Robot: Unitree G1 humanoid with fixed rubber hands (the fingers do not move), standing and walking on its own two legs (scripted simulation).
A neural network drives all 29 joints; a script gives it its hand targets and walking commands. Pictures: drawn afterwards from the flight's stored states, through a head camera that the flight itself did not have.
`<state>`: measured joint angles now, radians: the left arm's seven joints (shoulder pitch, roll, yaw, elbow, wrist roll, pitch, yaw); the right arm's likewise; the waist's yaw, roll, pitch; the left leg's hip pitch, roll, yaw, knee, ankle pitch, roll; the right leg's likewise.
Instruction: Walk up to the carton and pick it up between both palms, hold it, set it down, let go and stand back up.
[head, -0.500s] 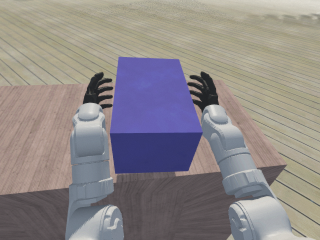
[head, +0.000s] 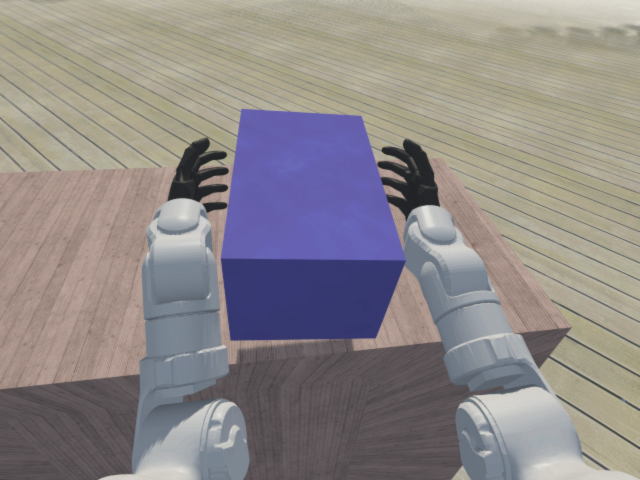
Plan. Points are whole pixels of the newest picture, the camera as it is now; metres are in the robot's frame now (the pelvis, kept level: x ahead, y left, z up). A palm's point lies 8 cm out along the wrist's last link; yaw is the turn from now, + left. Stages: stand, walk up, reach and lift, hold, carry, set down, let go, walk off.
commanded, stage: hold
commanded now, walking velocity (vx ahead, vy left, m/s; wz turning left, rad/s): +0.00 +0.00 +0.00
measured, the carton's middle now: (303, 215) +0.40 +0.02 +0.16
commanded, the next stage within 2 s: set down in 0.50 s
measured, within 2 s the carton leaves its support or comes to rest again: neither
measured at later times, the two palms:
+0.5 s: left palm (190, 214) +0.35 +0.15 +0.20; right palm (416, 217) +0.36 -0.12 +0.19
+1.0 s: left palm (176, 232) +0.38 +0.18 +0.15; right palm (383, 204) +0.39 -0.08 +0.18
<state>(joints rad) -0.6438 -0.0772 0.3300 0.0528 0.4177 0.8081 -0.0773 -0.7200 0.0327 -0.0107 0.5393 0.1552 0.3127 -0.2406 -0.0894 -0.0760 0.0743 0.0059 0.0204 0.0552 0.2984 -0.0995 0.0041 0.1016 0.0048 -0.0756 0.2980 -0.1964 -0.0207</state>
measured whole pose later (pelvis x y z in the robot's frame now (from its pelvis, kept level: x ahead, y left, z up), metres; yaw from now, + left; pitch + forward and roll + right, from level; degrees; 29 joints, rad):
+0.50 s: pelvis +0.00 +0.00 +0.00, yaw +0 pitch -11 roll -1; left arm -0.62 -0.07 0.28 0.02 0.40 0.81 -0.05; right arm -0.69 0.02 0.00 0.51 0.16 0.28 -0.24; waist -0.09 -0.07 0.10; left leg -0.02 0.02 0.05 0.32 -0.10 0.01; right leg 0.09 0.01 -0.08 0.29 -0.18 -0.02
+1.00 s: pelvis +0.01 +0.01 +0.00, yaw +1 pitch -11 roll +0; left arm -0.60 -0.09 0.38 0.22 0.47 0.57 -0.09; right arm -0.71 0.14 -0.14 0.66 -0.07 -0.03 -0.19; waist -0.03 -0.09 0.13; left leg 0.03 0.00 0.05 0.27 -0.11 0.01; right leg 0.13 -0.01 -0.09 0.27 -0.21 -0.01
